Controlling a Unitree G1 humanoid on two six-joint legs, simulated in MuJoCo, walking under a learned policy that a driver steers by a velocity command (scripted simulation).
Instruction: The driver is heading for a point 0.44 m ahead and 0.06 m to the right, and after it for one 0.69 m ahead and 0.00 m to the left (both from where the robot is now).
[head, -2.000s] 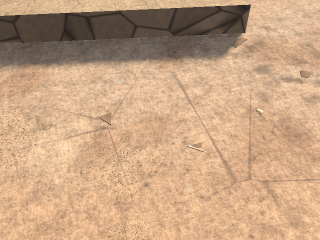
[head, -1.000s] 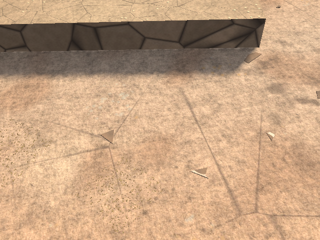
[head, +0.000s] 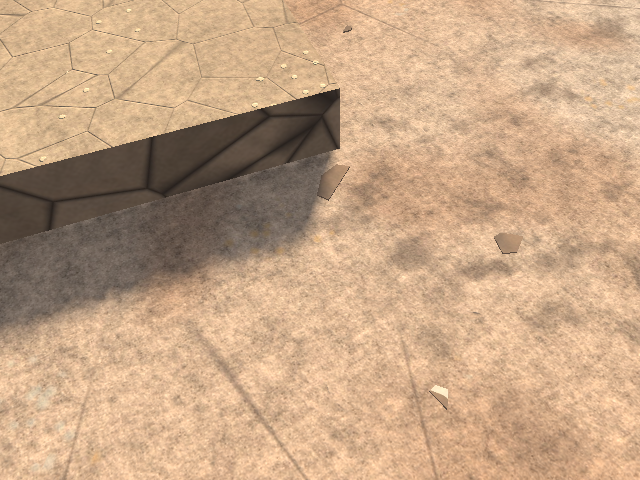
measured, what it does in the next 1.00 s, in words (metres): walks ahead, turning right: left foot, then right foot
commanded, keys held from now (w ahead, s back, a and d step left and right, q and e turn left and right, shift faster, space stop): w+e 0.36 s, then e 0.32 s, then q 0.32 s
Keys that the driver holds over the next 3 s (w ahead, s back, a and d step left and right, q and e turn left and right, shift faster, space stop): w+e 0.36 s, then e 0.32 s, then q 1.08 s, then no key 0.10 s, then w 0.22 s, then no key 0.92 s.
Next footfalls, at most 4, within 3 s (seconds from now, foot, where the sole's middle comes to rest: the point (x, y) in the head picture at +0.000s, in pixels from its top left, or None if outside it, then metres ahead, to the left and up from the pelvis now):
0.30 left None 0.37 0.14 -0.78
0.76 right None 0.45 -0.16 -0.78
1.16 left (304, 477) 0.46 0.09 -0.78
1.70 right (416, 475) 0.47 -0.14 -0.78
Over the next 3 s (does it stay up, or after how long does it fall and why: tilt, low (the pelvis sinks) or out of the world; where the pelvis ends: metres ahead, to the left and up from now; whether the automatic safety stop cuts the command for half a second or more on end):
stays up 0.58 0.05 -0.01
